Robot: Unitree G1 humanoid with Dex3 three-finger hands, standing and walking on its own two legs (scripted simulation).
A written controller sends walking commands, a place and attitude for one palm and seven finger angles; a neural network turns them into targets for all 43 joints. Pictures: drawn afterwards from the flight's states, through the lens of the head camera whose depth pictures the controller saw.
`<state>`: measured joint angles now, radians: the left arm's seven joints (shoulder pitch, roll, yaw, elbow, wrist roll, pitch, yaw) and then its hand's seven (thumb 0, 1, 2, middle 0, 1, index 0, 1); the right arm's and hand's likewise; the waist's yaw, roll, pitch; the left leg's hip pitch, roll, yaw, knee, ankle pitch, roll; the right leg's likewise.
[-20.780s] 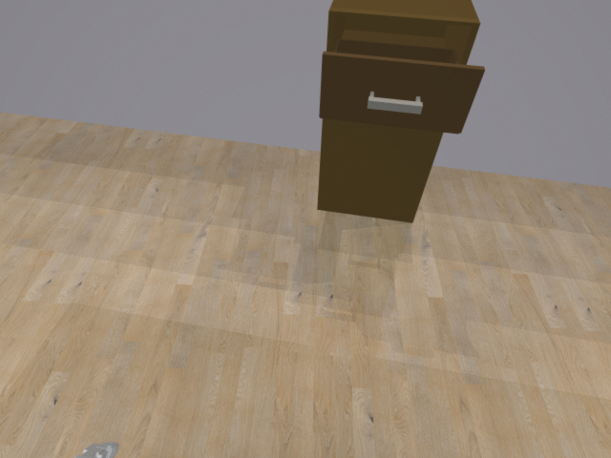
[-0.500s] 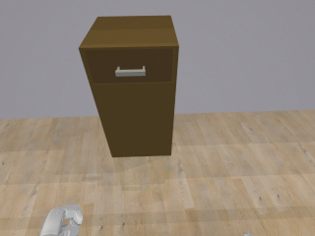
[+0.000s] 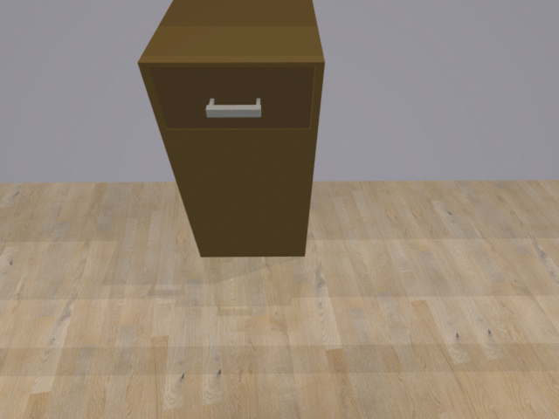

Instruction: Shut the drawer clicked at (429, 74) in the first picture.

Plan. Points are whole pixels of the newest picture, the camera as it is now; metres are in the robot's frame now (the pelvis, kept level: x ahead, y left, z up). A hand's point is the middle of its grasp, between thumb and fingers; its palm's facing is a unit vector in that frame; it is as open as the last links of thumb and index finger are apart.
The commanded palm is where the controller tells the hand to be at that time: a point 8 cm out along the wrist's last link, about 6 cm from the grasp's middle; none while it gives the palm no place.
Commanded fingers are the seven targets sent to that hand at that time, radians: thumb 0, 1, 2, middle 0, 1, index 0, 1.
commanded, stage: let the arm hang, fingers relaxed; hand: left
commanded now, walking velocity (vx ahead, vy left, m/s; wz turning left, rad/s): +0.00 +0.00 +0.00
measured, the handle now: (234, 106) +0.82 +0.17 -0.01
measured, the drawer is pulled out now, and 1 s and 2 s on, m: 0.00 0.00 0.00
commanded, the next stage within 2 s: look to check the result in 0.42 s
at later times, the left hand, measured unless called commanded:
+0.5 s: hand out of the picture +0.01 +0.17 -0.17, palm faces +0.04 -0.98 -0.20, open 7.4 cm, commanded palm none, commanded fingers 0.00 0.90 0.90 -0.20 -0.30 -0.20 -0.30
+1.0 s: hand out of the picture +0.03 +0.18 -0.17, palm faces +0.01 -0.98 -0.22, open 7.4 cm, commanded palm none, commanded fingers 0.00 0.90 0.90 -0.20 -0.30 -0.20 -0.30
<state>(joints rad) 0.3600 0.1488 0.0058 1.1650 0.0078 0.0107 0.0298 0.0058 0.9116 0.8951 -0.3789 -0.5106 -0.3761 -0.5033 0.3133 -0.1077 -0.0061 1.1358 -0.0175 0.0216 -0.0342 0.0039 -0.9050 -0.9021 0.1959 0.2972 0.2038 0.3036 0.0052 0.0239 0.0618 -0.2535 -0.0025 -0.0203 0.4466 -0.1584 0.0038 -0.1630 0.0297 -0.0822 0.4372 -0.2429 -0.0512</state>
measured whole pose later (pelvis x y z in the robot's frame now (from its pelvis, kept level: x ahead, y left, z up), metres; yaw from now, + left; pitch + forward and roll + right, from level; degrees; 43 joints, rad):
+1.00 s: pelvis +0.02 -0.01 +0.00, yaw -1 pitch -2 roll +0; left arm 0.24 0.17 0.02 1.14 0.01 -0.01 0.03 0.00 0.91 0.89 -0.20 -0.30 -0.20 -0.29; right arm 0.23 -0.16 -0.02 1.14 -0.02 0.00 -0.04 0.00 -0.91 -0.90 0.20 0.30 0.20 0.30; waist 0.00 0.01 0.06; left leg -0.20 0.01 0.00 0.40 -0.17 0.00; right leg -0.11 0.04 -0.06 0.39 -0.24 -0.06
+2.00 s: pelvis +0.04 +0.00 +0.01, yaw -2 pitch -2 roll +0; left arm 0.20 0.23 0.01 1.14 0.01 -0.02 0.02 0.00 0.91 0.89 -0.20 -0.30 -0.20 -0.29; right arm 0.17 -0.22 -0.01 1.15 -0.02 0.00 -0.03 0.00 -0.90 -0.90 0.20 0.30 0.20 0.30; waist 0.00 0.01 0.05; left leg -0.15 0.00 0.02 0.34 -0.17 0.00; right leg -0.07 0.03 -0.04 0.33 -0.23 -0.04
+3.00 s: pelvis +0.04 +0.00 +0.01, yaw -2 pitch -1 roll +0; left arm 0.21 0.22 0.01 1.14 0.01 -0.02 0.02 0.00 0.91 0.89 -0.20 -0.30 -0.20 -0.29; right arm 0.18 -0.21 -0.01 1.16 -0.01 -0.01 -0.03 0.00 -0.90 -0.90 0.20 0.30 0.21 0.30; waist 0.00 0.00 0.04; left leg -0.14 0.00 0.02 0.33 -0.17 0.01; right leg -0.06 0.03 -0.04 0.32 -0.24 -0.04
